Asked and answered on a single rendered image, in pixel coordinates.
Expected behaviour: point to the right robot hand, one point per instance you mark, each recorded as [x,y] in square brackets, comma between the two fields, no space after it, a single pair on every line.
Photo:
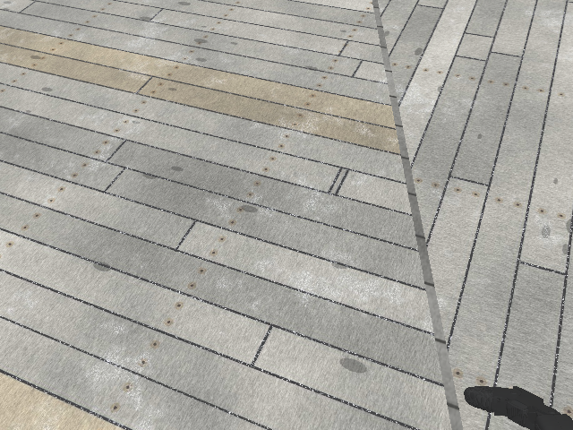
[519,405]

